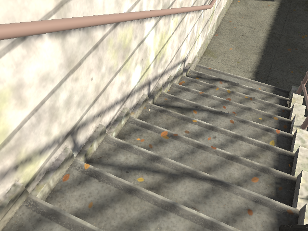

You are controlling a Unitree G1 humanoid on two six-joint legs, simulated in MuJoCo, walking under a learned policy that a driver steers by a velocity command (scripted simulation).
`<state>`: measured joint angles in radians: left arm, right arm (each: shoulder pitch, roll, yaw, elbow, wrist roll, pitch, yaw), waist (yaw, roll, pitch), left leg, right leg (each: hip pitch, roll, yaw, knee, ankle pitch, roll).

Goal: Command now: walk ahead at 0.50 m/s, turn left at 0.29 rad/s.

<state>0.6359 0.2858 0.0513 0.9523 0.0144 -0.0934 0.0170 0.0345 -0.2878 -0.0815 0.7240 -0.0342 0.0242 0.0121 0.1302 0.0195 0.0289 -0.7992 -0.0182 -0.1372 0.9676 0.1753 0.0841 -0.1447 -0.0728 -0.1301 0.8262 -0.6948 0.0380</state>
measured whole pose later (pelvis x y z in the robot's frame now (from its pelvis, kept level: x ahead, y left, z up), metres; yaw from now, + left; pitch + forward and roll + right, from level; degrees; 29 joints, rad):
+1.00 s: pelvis +0.56 -0.08 -0.30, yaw -26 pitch +1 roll -3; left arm 0.48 0.18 -0.01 1.03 0.10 -0.11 -0.06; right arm 0.10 -0.25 -0.01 0.81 -0.10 -0.10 0.05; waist 0.07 0.04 -0.01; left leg -0.72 0.12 -0.07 1.07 -0.04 0.02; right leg -0.30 0.10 0.02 0.74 -0.45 -0.08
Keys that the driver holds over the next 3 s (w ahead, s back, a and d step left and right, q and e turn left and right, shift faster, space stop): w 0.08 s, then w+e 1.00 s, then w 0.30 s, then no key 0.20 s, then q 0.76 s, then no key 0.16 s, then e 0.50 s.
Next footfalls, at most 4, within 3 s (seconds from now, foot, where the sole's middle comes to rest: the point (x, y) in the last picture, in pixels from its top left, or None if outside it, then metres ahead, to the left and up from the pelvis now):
0.14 left None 0.23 0.14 -0.88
0.74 right None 0.52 -0.18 -1.05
1.16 left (186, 191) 0.86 -0.05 -1.21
1.56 right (226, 194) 0.87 -0.29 -1.21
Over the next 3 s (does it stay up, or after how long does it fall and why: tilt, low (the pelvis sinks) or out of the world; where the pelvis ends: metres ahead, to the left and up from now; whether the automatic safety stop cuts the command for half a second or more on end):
stays up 1.14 -0.16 -0.59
